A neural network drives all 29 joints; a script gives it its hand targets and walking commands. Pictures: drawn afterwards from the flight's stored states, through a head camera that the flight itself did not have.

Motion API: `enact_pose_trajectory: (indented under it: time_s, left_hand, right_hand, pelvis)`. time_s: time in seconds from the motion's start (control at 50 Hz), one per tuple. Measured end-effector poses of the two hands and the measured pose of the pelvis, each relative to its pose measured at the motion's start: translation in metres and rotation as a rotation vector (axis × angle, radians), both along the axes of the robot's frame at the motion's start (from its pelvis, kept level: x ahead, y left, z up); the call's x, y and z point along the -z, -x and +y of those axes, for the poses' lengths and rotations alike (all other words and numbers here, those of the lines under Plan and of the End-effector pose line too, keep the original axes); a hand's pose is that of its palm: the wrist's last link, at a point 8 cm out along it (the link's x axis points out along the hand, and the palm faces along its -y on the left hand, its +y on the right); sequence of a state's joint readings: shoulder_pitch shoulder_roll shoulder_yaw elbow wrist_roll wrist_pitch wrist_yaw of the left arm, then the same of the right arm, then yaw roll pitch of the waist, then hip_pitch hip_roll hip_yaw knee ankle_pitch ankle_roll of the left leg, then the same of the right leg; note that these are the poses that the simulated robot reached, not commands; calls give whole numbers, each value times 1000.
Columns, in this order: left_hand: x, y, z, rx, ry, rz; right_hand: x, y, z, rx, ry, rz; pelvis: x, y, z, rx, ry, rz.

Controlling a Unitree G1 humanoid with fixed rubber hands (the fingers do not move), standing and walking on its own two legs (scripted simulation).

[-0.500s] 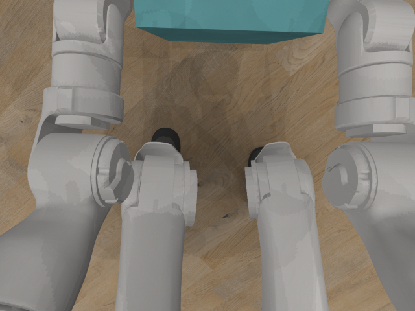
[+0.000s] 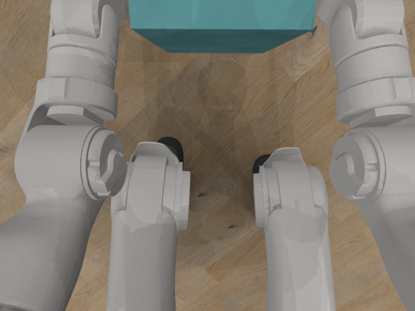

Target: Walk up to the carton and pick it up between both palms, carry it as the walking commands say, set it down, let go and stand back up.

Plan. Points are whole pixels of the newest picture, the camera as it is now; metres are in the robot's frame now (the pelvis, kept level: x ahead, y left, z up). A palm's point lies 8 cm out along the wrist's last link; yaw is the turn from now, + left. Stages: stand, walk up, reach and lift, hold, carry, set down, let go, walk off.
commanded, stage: set down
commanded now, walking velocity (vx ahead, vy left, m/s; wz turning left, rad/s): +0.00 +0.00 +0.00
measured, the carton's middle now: out of the picture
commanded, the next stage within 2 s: none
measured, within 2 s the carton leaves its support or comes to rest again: rests again in 0.10 s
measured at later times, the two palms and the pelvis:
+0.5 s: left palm out of the picture +0.56 +0.19 -0.18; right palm out of the picture +0.57 -0.11 -0.18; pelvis +0.01 +0.00 -0.01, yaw -1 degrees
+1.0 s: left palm out of the picture +0.56 +0.19 -0.19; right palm out of the picture +0.57 -0.11 -0.19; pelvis +0.02 +0.01 -0.02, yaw -1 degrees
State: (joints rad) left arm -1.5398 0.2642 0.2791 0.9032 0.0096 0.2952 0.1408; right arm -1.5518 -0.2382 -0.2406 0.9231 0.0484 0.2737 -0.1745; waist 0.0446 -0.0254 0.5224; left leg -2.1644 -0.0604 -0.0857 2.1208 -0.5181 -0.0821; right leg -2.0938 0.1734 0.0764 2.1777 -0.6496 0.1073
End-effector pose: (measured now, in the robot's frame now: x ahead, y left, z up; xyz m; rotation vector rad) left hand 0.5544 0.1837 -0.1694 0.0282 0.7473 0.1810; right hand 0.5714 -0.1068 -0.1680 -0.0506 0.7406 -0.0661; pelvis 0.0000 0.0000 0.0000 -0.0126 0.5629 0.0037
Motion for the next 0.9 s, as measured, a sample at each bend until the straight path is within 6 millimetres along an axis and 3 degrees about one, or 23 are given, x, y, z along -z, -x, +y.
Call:
enact_pose_trajectory:
  time_s: [0.18, 0.9]
  left_hand:
    - [7, -4, 1, 14, -5, 5]
    - [17, -4, 6, 36, 14, 12]
  right_hand:
    - [14, 3, 0, -6, -6, 5]
    - [19, 0, -1, -31, -48, -7]
  pelvis:
    - [5, -3, 0, 9, -12, 6]
    - [17, -20, 6, 17, -6, 92]
